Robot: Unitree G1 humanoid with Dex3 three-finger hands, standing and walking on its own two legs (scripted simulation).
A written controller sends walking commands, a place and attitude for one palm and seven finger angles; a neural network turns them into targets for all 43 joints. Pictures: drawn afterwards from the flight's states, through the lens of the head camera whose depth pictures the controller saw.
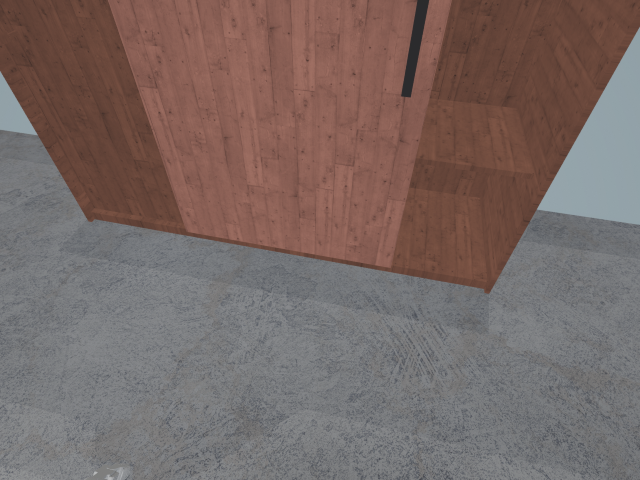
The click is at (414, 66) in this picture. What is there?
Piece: wardrobe's sliding door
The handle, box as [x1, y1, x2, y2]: [401, 0, 428, 96]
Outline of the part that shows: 428,0 417,1 401,94 402,96 410,96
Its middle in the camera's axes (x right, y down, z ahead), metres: +0.22 -0.45 +0.91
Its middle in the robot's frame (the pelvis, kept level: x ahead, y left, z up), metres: +1.01 -0.17 +0.13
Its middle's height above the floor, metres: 0.90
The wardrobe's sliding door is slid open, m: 0.38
